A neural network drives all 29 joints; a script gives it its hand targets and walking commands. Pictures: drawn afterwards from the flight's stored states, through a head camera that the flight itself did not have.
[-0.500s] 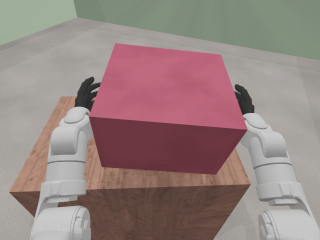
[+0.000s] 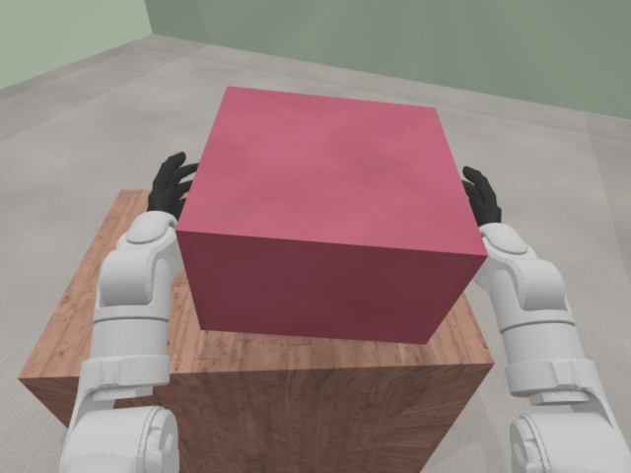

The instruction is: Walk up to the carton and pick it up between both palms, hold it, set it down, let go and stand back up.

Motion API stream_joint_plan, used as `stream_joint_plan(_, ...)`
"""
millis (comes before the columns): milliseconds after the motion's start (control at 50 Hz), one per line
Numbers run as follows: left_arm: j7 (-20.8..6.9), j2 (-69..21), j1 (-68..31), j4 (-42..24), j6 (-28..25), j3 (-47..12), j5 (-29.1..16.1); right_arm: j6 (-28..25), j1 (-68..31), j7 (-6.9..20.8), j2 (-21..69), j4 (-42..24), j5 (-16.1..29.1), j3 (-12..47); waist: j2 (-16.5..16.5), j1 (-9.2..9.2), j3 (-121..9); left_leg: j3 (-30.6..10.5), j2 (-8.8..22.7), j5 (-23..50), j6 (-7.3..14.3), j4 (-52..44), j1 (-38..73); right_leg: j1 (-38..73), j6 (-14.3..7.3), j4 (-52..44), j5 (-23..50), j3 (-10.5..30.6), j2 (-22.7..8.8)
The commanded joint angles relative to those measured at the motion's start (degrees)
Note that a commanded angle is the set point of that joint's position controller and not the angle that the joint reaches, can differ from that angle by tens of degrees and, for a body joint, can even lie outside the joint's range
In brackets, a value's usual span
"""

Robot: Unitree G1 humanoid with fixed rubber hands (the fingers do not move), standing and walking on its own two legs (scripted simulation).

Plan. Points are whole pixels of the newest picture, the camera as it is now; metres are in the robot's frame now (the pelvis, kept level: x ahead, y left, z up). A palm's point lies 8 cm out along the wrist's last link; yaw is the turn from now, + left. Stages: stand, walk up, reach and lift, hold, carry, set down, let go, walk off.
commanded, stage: hold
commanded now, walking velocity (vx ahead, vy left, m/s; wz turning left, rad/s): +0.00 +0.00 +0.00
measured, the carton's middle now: (324, 212) +0.40 -0.01 +0.15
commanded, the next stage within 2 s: none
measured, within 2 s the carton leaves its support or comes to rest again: neither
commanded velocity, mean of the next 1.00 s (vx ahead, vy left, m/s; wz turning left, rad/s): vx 0.00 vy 0.00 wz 0.00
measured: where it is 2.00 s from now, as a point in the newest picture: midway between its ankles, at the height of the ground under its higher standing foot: outside the picture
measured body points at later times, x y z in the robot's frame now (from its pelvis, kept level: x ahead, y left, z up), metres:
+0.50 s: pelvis +0.00 +0.00 +0.00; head -0.04 +0.00 +0.45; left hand +0.37 +0.19 +0.18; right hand +0.37 -0.20 +0.17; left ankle +0.01 +0.13 -0.74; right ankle +0.04 -0.13 -0.74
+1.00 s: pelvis +0.00 +0.00 +0.00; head -0.04 +0.00 +0.45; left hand +0.37 +0.19 +0.18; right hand +0.37 -0.20 +0.17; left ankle +0.01 +0.13 -0.74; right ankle +0.04 -0.13 -0.74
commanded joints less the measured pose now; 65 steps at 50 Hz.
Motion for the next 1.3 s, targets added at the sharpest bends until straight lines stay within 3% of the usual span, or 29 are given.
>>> stream_joint_plan(0, -10.16, -31.81, -50.10, -19.00, -4.70, -28.88, -5.47, -4.89, -52.78, 12.64, 34.29, -25.27, 5.93, 16.19, 1.02, -2.71, -25.47, -1.76, -4.38, 9.16, 0.06, -5.88, 8.73, 17.30, -0.40, -3.71, 10.79, -2.61, 1.77)
stream_joint_plan(20, -10.10, -32.39, -47.63, -19.22, -4.48, -29.53, -6.25, -5.13, -53.67, 12.29, 35.07, -29.16, 6.92, 17.68, 0.25, -2.22, -27.09, -1.20, -4.67, 10.31, 0.07, -5.47, 9.12, 18.42, -0.09, -3.68, 12.31, -2.56, 1.93)
stream_joint_plan(120, -10.15, -31.82, -47.97, -16.83, -4.58, -28.80, -5.38, -4.89, -52.00, 12.27, 33.60, -25.64, 5.71, 16.18, 0.96, -2.84, -24.56, -1.81, -4.52, 8.45, -0.13, -5.98, 8.20, 17.72, -0.38, -3.76, 10.55, -2.60, 1.94)
stream_joint_plan(220, -10.27, -32.38, -46.77, -18.82, -4.24, -29.35, -5.71, -4.93, -51.82, 12.26, 33.65, -26.85, 6.54, 16.90, 1.31, -2.71, -25.19, -1.85, -4.34, 10.55, -0.29, -5.78, 9.45, 18.20, -0.47, -3.59, 12.62, -2.63, 1.94)
stream_joint_plan(280, -10.61, -31.04, -44.53, -17.59, -4.07, -27.56, -5.05, -4.92, -53.57, 11.87, 35.11, -30.51, 6.93, 18.60, -2.24, -1.07, -25.57, -0.94, -4.94, 11.23, 0.96, -5.48, 8.11, 20.27, 0.52, -3.78, 14.31, -2.42, 2.01)
stream_joint_plan(320, -10.65, -31.22, -45.38, -18.28, -4.33, -28.15, -5.47, -4.44, -50.43, 11.68, 34.24, -27.40, 6.45, 17.54, -0.58, -2.60, -25.48, -1.32, -4.87, 11.19, 0.42, -5.62, 8.53, 20.77, 0.32, -3.45, 15.18, -2.03, 1.87)
stream_joint_plan(340, -10.37, -31.72, -47.63, -19.46, -4.67, -29.09, -5.71, -4.82, -52.37, 11.84, 34.50, -27.79, 6.83, 18.00, 1.04, -1.99, -26.70, -1.60, -4.76, 11.01, 0.12, -5.37, 8.95, 18.81, 0.11, -3.54, 13.33, -2.32, 1.84)
stream_joint_plan(360, -10.37, -31.57, -47.59, -21.03, -4.59, -28.93, -5.80, -4.58, -51.62, 11.81, 34.96, -28.48, 7.13, 18.33, -0.17, -2.39, -26.51, -1.44, -4.69, 11.70, 0.27, -5.15, 9.49, 19.50, 0.04, -3.25, 14.38, -2.42, 2.04)
stream_joint_plan(400, -10.40, -31.03, -47.10, -17.97, -4.19, -28.14, -5.02, -4.44, -51.66, 11.85, 33.93, -25.88, 6.23, 17.13, 1.01, -2.21, -23.95, -1.48, -4.85, 9.39, 0.22, -5.83, 7.76, 19.06, 0.03, -3.59, 12.06, -2.34, 1.71)
stream_joint_plan(420, -10.55, -31.15, -45.68, -17.63, -4.14, -27.57, -5.03, -4.52, -52.34, 11.89, 34.62, -28.04, 6.42, 17.17, -0.47, -1.69, -24.79, -1.23, -4.55, 10.88, 0.61, -5.63, 8.76, 18.83, 0.18, -3.89, 13.16, -2.12, 1.82)
stream_joint_plan(440, -10.61, -30.87, -46.71, -18.56, -4.22, -28.15, -4.64, -4.39, -51.58, 11.96, 34.30, -26.74, 6.60, 17.34, 0.90, -1.91, -24.98, -1.21, -4.81, 9.74, 0.32, -5.79, 8.94, 18.69, 0.13, -3.78, 12.07, -2.49, 1.75)
stream_joint_plan(520, -10.29, -31.56, -46.73, -18.90, -4.65, -28.45, -5.64, -4.83, -52.62, 11.88, 35.49, -29.03, 6.65, 18.63, -1.11, -1.84, -26.80, -1.13, -4.98, 10.24, 0.76, -5.43, 8.47, 19.94, 0.49, -3.40, 13.58, -2.25, 1.72)
stream_joint_plan(560, -10.23, -31.36, -48.30, -19.13, -4.59, -28.73, -6.13, -4.72, -52.72, 11.95, 34.66, -27.45, 6.86, 17.81, 0.68, -2.14, -25.99, -1.60, -4.81, 9.82, 0.36, -5.56, 8.74, 18.35, 0.04, -3.62, 12.02, -2.36, 1.97)
stream_joint_plan(680, -10.40, -31.46, -47.99, -18.87, -4.29, -27.91, -4.93, -4.32, -50.84, 12.15, 34.65, -25.57, 6.60, 17.22, 0.68, -2.26, -24.29, -1.40, -4.59, 10.68, 0.32, -5.68, 8.85, 18.65, 0.01, -3.53, 12.89, -2.53, 1.77)
stream_joint_plan(700, -10.37, -31.81, -47.85, -18.17, -4.27, -28.09, -4.71, -4.56, -52.35, 12.07, 35.22, -26.84, 6.97, 17.96, 0.13, -1.41, -24.75, -1.23, -4.90, 10.29, 0.38, -5.67, 8.78, 18.37, 0.23, -3.77, 11.98, -2.73, 1.91)
stream_joint_plan(740, -10.22, -31.69, -48.17, -19.23, -4.36, -29.41, -5.76, -4.81, -52.50, 11.95, 34.19, -27.74, 6.41, 17.07, 0.84, -2.95, -25.32, -1.42, -4.73, 9.54, -0.02, -5.53, 8.27, 18.63, 0.07, -3.48, 11.77, -2.57, 1.68)
stream_joint_plan(780, -10.25, -31.36, -47.26, -18.42, -4.39, -28.64, -5.38, -4.82, -52.90, 12.08, 34.68, -27.83, 6.39, 17.42, 0.47, -1.76, -25.41, -1.30, -4.77, 9.27, 0.31, -5.97, 8.20, 18.93, 0.04, -3.83, 11.58, -2.44, 1.70)
stream_joint_plan(820, -10.21, -31.32, -48.57, -19.87, -4.50, -29.55, -6.10, -4.90, -53.08, 12.03, 34.55, -28.00, 6.33, 17.45, 0.58, -2.61, -26.46, -1.47, -4.53, 10.99, 0.05, -5.47, 9.38, 18.83, -0.01, -3.40, 13.26, -2.71, 1.98)
stream_joint_plan(900, -10.35, -30.64, -46.05, -19.32, -4.45, -28.01, -5.29, -4.57, -51.95, 11.77, 35.01, -29.29, 7.21, 18.59, -0.60, -1.16, -27.27, -1.30, -5.01, 13.19, 0.62, -4.80, 8.44, 21.39, 0.43, -2.86, 17.02, -1.98, 1.95)
stream_joint_plan(940, -10.20, -31.59, -47.63, -19.60, -4.21, -29.02, -5.44, -4.41, -51.68, 11.77, 33.74, -27.35, 6.90, 17.18, 1.20, -2.84, -25.06, -1.80, -4.54, 11.04, -0.05, -5.27, 8.86, 18.62, -0.03, -3.19, 13.25, -2.58, 1.99)
stream_joint_plan(980, -10.40, -31.65, -46.39, -16.59, -4.03, -28.04, -5.20, -4.46, -54.20, 11.99, 34.16, -29.12, 6.54, 17.34, -0.71, -1.70, -23.68, -1.28, -4.66, 9.36, 0.63, -5.80, 8.22, 17.60, 0.05, -4.14, 11.21, -2.49, 2.05)
stream_joint_plan(1000, -10.25, -31.70, -47.01, -17.91, -4.35, -29.15, -6.10, -4.82, -53.10, 11.93, 33.67, -28.43, 6.09, 16.96, 0.02, -2.71, -25.70, -1.87, -4.39, 9.71, 0.23, -5.73, 8.12, 18.88, -0.37, -3.72, 12.16, -2.33, 2.08)
stream_joint_plan(1040, -10.20, -31.10, -47.71, -18.47, -4.51, -27.91, -5.47, -4.36, -52.89, 11.95, 35.54, -28.07, 6.78, 17.78, -0.90, -1.30, -25.37, -1.04, -4.85, 9.36, 0.86, -5.59, 7.83, 18.87, 0.32, -3.67, 12.16, -2.23, 1.76)
stream_joint_plan(1060, -10.28, -31.70, -47.70, -19.04, -4.45, -29.33, -6.37, -4.58, -52.92, 12.03, 34.72, -28.50, 6.31, 17.43, 0.02, -2.54, -25.70, -1.45, -4.62, 9.75, 0.33, -5.73, 8.27, 18.53, 0.08, -3.58, 12.18, -2.53, 1.78)
stream_joint_plan(1140, -10.40, -31.54, -47.17, -17.69, -4.12, -28.03, -4.94, -4.39, -53.60, 12.17, 34.70, -28.59, 6.73, 17.92, -0.29, -1.57, -25.49, -1.24, -4.75, 8.38, 0.74, -5.74, 7.88, 18.78, 0.18, -3.67, 10.31, -2.51, 1.77)
stream_joint_plan(1200, -10.32, -31.88, -48.92, -18.43, -4.52, -28.84, -5.89, -4.58, -52.94, 12.36, 34.80, -26.41, 6.25, 17.09, 0.48, -2.26, -24.88, -1.49, -4.37, 8.99, 0.36, -5.87, 8.52, 17.69, -0.18, -3.79, 10.44, -2.66, 1.94)
stream_joint_plan(1220, -10.50, -31.02, -45.86, -16.69, -4.18, -27.23, -5.19, -4.56, -52.51, 12.29, 35.51, -27.39, 6.33, 18.02, -1.67, -0.78, -24.58, -0.98, -4.76, 9.74, 1.12, -5.66, 7.88, 18.74, 0.25, -4.08, 11.50, -2.12, 1.73)
stream_joint_plan(1240, -10.56, -30.58, -46.58, -18.99, -4.37, -27.74, -5.73, -4.56, -53.09, 12.12, 35.68, -29.56, 7.06, 18.57, -1.90, -1.07, -26.81, -0.88, -4.81, 10.57, 1.03, -5.54, 8.05, 20.37, 0.64, -3.55, 13.47, -2.11, 1.68)
stream_joint_plan(1280, -10.44, -31.88, -47.47, -17.98, -4.33, -28.62, -5.49, -4.51, -52.62, 12.11, 35.12, -27.19, 6.38, 17.54, -0.13, -2.11, -25.40, -1.31, -4.54, 9.10, 0.49, -5.89, 8.78, 17.98, 0.00, -3.72, 11.23, -2.65, 1.99)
